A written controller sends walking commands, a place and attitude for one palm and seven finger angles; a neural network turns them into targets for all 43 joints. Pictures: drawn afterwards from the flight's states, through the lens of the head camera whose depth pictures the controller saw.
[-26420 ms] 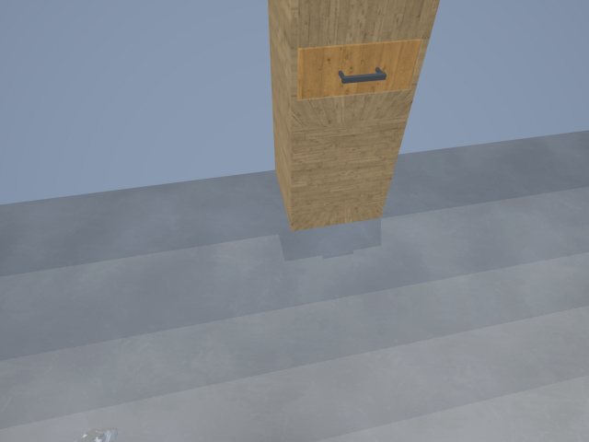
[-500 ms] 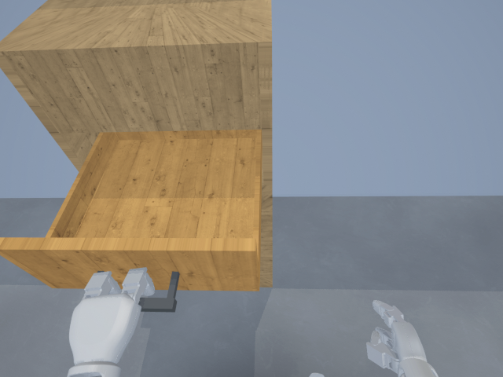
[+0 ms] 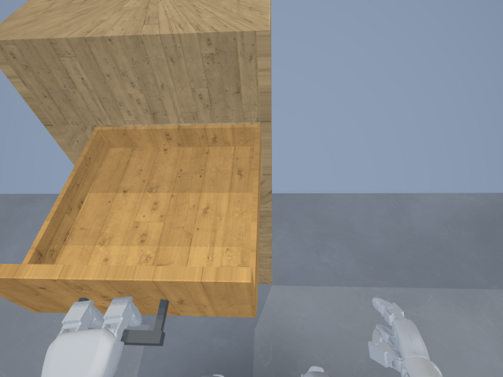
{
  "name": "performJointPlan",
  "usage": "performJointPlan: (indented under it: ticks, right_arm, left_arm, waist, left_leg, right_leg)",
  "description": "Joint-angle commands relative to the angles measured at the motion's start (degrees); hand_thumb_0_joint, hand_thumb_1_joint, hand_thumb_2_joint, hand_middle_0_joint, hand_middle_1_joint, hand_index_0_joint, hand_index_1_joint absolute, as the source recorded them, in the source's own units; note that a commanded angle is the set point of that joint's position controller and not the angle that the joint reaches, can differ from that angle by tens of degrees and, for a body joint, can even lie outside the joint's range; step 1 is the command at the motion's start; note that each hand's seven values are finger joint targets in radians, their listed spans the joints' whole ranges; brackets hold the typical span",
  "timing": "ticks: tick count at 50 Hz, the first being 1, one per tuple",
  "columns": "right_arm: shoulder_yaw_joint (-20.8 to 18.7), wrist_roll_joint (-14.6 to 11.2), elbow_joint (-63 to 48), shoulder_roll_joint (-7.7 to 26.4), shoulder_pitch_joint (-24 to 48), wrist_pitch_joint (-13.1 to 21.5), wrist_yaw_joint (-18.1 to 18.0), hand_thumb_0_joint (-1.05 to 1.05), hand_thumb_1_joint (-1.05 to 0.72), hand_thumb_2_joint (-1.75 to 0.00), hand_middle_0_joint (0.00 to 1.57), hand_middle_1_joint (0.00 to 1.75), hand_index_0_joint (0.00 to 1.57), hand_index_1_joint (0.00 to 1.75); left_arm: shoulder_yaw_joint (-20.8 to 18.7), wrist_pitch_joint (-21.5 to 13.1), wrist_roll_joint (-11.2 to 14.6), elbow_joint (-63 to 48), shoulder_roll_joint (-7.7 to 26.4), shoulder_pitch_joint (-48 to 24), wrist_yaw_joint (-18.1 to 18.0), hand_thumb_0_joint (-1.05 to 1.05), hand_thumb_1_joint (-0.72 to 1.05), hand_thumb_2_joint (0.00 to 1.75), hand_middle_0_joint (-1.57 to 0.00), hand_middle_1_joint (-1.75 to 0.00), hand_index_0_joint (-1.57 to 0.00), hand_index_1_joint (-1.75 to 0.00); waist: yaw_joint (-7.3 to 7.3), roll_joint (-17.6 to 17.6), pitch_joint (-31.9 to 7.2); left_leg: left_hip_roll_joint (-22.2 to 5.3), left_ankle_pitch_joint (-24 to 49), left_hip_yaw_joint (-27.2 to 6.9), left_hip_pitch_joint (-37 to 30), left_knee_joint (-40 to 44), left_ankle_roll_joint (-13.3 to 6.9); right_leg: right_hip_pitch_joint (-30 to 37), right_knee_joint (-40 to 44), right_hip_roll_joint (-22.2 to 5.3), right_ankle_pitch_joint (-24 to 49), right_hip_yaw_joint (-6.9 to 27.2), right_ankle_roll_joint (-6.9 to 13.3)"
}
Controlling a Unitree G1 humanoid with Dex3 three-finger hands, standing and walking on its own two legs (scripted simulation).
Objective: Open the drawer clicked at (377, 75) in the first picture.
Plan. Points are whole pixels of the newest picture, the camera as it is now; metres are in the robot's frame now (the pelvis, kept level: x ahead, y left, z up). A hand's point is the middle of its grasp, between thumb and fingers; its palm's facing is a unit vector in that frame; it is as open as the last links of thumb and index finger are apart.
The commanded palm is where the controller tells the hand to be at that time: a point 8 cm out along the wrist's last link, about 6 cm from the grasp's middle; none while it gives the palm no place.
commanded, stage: pull the drawer open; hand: left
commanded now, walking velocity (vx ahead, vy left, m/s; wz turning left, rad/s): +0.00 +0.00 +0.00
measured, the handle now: (117, 321) +0.18 +0.22 +0.02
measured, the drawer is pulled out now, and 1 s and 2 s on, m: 0.30 0.30 0.29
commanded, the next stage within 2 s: open the thumb to release the handle in 0.32 s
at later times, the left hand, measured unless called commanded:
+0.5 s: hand (105, 363) +0.13 +0.23 +0.00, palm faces -0.01 -0.08 -1.00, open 5.3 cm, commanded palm +0.10 +0.23 +0.05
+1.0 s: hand (106, 366) +0.13 +0.22 +0.00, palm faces -0.01 -0.09 -1.00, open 13.0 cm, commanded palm +0.10 +0.22 +0.05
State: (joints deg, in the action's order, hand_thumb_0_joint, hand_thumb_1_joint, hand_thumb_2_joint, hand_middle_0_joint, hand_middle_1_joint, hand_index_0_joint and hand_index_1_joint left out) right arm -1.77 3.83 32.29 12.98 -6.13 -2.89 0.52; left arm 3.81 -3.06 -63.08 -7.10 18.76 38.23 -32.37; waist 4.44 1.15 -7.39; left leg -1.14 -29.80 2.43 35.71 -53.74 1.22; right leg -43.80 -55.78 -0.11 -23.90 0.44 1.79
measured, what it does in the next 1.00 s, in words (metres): stands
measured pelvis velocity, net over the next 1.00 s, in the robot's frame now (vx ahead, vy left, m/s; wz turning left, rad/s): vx -0.01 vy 0.00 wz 0.01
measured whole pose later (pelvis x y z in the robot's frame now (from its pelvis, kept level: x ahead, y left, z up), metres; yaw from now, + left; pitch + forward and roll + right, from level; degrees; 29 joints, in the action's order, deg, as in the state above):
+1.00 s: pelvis -0.01 +0.00 +0.00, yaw +1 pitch +12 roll +2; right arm -1.4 3.8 31.1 13.4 -6.8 -2.3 0.3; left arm 5.0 -1.7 -62.6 -7.5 18.2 37.4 -32.2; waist 4.7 1.7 -7.6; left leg -0.9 -29.4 1.7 36.3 -54.2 1.2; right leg -43.8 -55.6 -0.3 -23.4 -0.1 1.7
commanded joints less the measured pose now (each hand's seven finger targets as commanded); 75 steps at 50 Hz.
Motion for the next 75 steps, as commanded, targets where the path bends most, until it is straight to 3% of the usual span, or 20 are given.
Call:
performJointPlan:
  ticks: [1, 3, 7, 9, 12, 20, 21, 23, 28, 31, 39, 41, 49, 50, 51, 54, 57, 65, 70, 75]
  right_arm:
    - [-1.74, 0.21, -9.73, 5.35, 6.24, 2.46, -0.46, 0.00, -0.90, -0.90, 0.20, 0.30, 0.20, 0.30]
    - [-1.71, 0.08, -10.23, 5.23, 6.42, 2.53, -0.29, 0.00, -0.90, -0.90, 0.20, 0.30, 0.20, 0.30]
    - [-1.61, -0.02, -10.40, 5.05, 6.93, 2.42, -0.06, 0.00, -0.90, -0.90, 0.20, 0.30, 0.20, 0.30]
    - [-1.57, 0.03, -10.70, 5.16, 6.86, 2.06, 0.02, 0.00, -0.90, -0.90, 0.20, 0.30, 0.20, 0.30]
    - [-1.65, 0.11, -10.57, 5.06, 7.04, 2.06, 0.07, 0.00, -0.90, -0.90, 0.20, 0.30, 0.20, 0.30]
    - [-1.94, 0.41, -10.77, 5.05, 5.98, 2.03, 0.17, 0.00, -0.90, -0.90, 0.20, 0.30, 0.20, 0.30]
    - [-1.89, 0.90, -10.09, 6.12, 6.02, 1.64, 0.30, 0.00, -0.90, -0.90, 0.20, 0.30, 0.20, 0.30]
    - [-2.83, 0.87, -10.06, 5.65, 4.50, 2.63, -0.32, 0.00, -0.90, -0.90, 0.20, 0.30, 0.20, 0.30]
    - [-2.24, 0.02, -10.81, 5.78, 5.09, 2.56, -0.49, 0.00, -0.90, -0.90, 0.20, 0.30, 0.20, 0.30]
    - [-1.67, -0.41, -10.89, 5.67, 5.78, 2.29, -0.62, 0.00, -0.90, -0.90, 0.20, 0.30, 0.20, 0.30]
    - [-1.00, -0.51, -10.45, 5.69, 6.45, 2.67, -1.01, 0.00, -0.90, -0.90, 0.20, 0.30, 0.20, 0.30]
    - [-1.12, -0.39, -10.50, 5.53, 6.11, 2.77, -0.57, 0.00, -0.90, -0.90, 0.20, 0.30, 0.20, 0.30]
    - [-1.51, 0.08, -10.46, 5.79, 5.66, 3.14, -0.56, 0.00, -0.90, -0.90, 0.20, 0.30, 0.20, 0.30]
    - [-1.53, 0.22, -10.40, 5.60, 5.79, 3.32, -0.39, 0.00, -0.90, -0.90, 0.20, 0.30, 0.20, 0.30]
    - [-1.51, 0.30, -10.26, 5.53, 5.53, 3.31, -0.16, 0.00, -0.90, -0.90, 0.20, 0.30, 0.20, 0.30]
    - [-1.67, 0.24, -10.34, 5.93, 5.99, 3.35, -0.40, 0.00, -0.90, -0.90, 0.20, 0.30, 0.20, 0.30]
    - [-1.76, 0.34, -10.28, 5.80, 5.66, 3.58, -0.26, 0.00, -0.90, -0.90, 0.20, 0.30, 0.20, 0.30]
    - [-1.17, -0.29, -9.53, 5.59, 6.29, 3.30, -1.47, 0.00, -0.90, -0.90, 0.20, 0.30, 0.20, 0.30]
    - [-1.14, -0.46, -9.90, 5.32, 6.39, 3.18, -1.75, 0.00, -0.90, -0.90, 0.20, 0.30, 0.20, 0.30]
    - [-0.73, -0.69, -9.90, 5.28, 7.40, 2.88, -1.58, 0.00, -0.90, -0.90, 0.20, 0.30, 0.20, 0.30]
  left_arm:
    - [-11.37, 0.98, 1.61, -9.87, 9.79, 6.93, -3.57, 0.00, 0.90, 0.90, -0.40, -1.35, -0.40, -1.35]
    - [-11.71, 0.36, 1.80, -11.23, 9.63, 10.31, -3.56, 0.00, 0.90, 0.90, -0.40, -1.35, -0.40, -1.35]
    - [-11.93, 0.22, 2.58, -11.30, 9.14, 14.51, -3.17, 0.00, 0.90, 0.90, -0.40, -1.35, -0.40, -1.35]
    - [-13.29, 0.30, 3.04, -12.25, 10.12, 15.83, -3.19, 0.00, 0.90, 0.90, -0.40, -1.35, -0.40, -1.35]
    - [-13.05, -0.44, 2.80, -12.16, 9.76, 15.60, -3.22, 0.00, 0.90, 0.90, -0.40, -1.35, -0.40, -1.35]
    - [-14.27, -1.06, 2.68, -12.30, 10.08, 17.32, -3.91, 0.00, 0.90, 0.90, -0.40, -1.35, -0.40, -1.35]
    - [-7.14, -0.40, 1.81, -13.56, 5.91, 0.69, -3.89, 0.00, 0.90, 0.90, -0.40, -1.35, -0.40, -1.35]
    - [-11.10, -0.51, 1.05, -10.19, 8.28, 4.15, -4.90, 0.00, 0.76, 0.84, -0.39, -1.34, -0.39, -1.34]
    - [-8.66, 2.43, 1.82, -11.57, 7.72, 5.16, -4.28, 0.00, 0.41, 0.69, -0.36, -1.30, -0.36, -1.30]
    - [-6.20, 3.84, 1.70, -11.35, 6.58, 4.54, -3.43, 0.00, 0.20, 0.60, -0.35, -1.27, -0.35, -1.27]
    - [-6.38, 3.32, 1.31, -9.91, 7.70, 3.08, -2.33, 0.00, -0.36, 0.36, -0.31, -1.22, -0.31, -1.22]
    - [-4.33, 3.16, 1.18, -9.97, 5.93, 2.80, -2.09, 0.00, -0.50, 0.30, -0.30, -1.20, -0.30, -1.20]
    - [-6.56, 1.77, 0.83, -10.55, 7.72, 2.12, -2.64, 0.00, -0.50, 0.30, -0.30, -1.20, -0.30, -1.20]
    - [-5.78, 1.67, 0.70, -10.64, 7.06, 2.71, -2.80, 0.00, -0.50, 0.30, -0.30, -1.20, -0.30, -1.20]
    - [-3.11, 2.03, 0.63, -9.10, 4.44, 1.86, -2.59, 0.00, -0.50, 0.30, -0.30, -1.20, -0.30, -1.20]
    - [-4.59, 2.00, 0.30, -9.88, 6.25, -0.03, -2.96, 0.00, -0.50, 0.30, -0.30, -1.20, -0.30, -1.20]
    - [-2.49, 2.66, -0.01, -10.17, 4.91, -2.08, -3.03, 0.00, -0.50, 0.30, -0.30, -1.20, -0.30, -1.20]
    - [-3.14, 4.59, 0.18, -8.68, 6.17, -5.65, -2.55, 0.00, -0.50, 0.30, -0.30, -1.20, -0.30, -1.20]
    - [-4.62, 5.13, 1.23, -13.60, 7.74, -4.50, -1.91, 0.00, -0.50, 0.30, -0.30, -1.20, -0.30, -1.20]
    - [-3.71, 5.59, 2.50, -15.10, 7.17, -3.97, -0.11, 0.00, -0.50, 0.30, -0.30, -1.20, -0.30, -1.20]
  waist:
    - [1.64, -3.41, -8.21]
    - [2.72, -1.20, -9.79]
    - [2.96, -1.83, -8.62]
    - [3.12, -2.04, -10.26]
    - [2.77, -1.92, -8.89]
    - [2.76, -1.56, -11.37]
    - [-2.28, -1.49, -9.35]
    - [0.18, -2.20, -11.40]
    - [0.52, -2.93, -12.55]
    - [0.35, -3.31, -10.40]
    - [0.69, -2.87, -7.06]
    - [0.34, -2.54, -6.70]
    - [0.72, -1.85, -8.47]
    - [0.77, -1.76, -8.55]
    - [-0.20, -3.00, -7.77]
    - [0.14, -2.24, -8.09]
    - [-0.31, -3.47, -9.44]
    - [-0.34, -4.24, -8.93]
    - [0.59, -1.46, -11.29]
    - [0.15, -2.28, -6.85]
  left_leg:
    - [4.12, 12.92, -1.17, -0.41, 5.06, -2.05]
    - [4.23, 14.16, -1.07, -0.39, 5.04, -1.97]
    - [4.06, 15.07, -1.10, 0.65, 4.72, -2.01]
    - [3.87, 16.25, -1.15, 0.74, 4.51, -2.05]
    - [4.07, 15.16, -1.02, 1.59, 4.07, -2.06]
    - [3.91, 18.18, -1.19, 0.63, 2.80, -1.93]
    - [3.76, 15.37, -1.99, 1.22, 1.36, -2.00]
    - [3.29, 13.67, -1.74, 0.95, 1.74, -2.01]
    - [3.60, 14.41, -1.41, -0.09, 3.12, -2.01]
    - [3.46, 14.11, -1.38, -0.16, 4.37, -2.11]
    - [3.55, 11.57, -1.24, -0.02, 6.53, -2.43]
    - [3.59, 11.02, -1.17, -0.90, 6.48, -2.39]
    - [3.71, 12.26, -1.43, -1.07, 5.82, -2.15]
    - [3.85, 12.45, -1.33, -1.58, 5.52, -2.06]
    - [3.72, 12.28, -1.43, -0.96, 5.00, -2.17]
    - [3.51, 11.96, -1.73, -0.16, 5.12, -2.15]
    - [3.60, 11.93, -1.77, -0.88, 4.56, -2.08]
    - [3.77, 10.67, -1.50, -0.48, 5.66, -2.34]
    - [3.85, 13.14, -1.24, -3.63, 7.34, -2.39]
    - [3.62, 12.10, -1.43, -4.33, 9.58, -2.48]
  right_leg:
    - [10.38, 10.54, 0.77, 10.91, 3.86, 1.14]
    - [11.44, 9.46, 1.05, 12.66, 3.59, 1.39]
    - [11.86, 8.83, 1.25, 14.94, 3.15, 1.35]
    - [13.13, 8.60, 1.00, 17.33, 3.70, 1.35]
    - [11.55, 8.34, 1.03, 16.38, 3.82, 1.31]
    - [10.51, 6.48, 1.42, 19.40, 3.55, 1.54]
    - [4.58, 6.58, 0.97, 15.67, 2.91, 1.09]
    - [5.47, 6.48, 1.38, 11.20, 1.25, 1.01]
    - [8.78, 7.57, 1.17, 12.87, 1.50, 0.98]
    - [9.84, 8.58, 1.24, 12.69, 1.23, 0.77]
    - [11.36, 11.52, 1.14, 9.51, 2.32, 0.80]
    - [10.05, 11.79, 1.03, 7.19, 2.07, 0.75]
    - [9.66, 11.04, 1.03, 8.61, 2.84, 1.06]
    - [8.79, 10.74, 1.13, 8.42, 3.20, 1.17]
    - [7.78, 10.35, 1.04, 8.43, 2.18, 0.97]
    - [7.90, 9.84, 1.30, 8.26, 1.80, 1.09]
    - [6.75, 9.48, 1.10, 7.22, 1.88, 1.00]
    - [9.50, 10.89, 0.87, 7.65, 1.99, 0.58]
    - [13.26, 12.00, 0.89, 9.81, 2.09, 0.77]
    - [14.15, 14.75, 0.56, 7.74, 2.11, 0.46]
